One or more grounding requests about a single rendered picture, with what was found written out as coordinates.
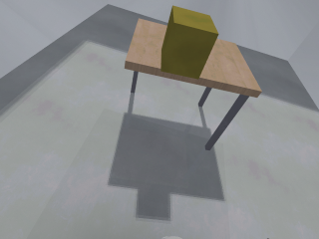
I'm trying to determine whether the carton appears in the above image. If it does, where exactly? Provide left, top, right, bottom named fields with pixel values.
left=160, top=5, right=219, bottom=80

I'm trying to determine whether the table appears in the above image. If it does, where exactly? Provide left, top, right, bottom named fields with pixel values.
left=125, top=18, right=262, bottom=150

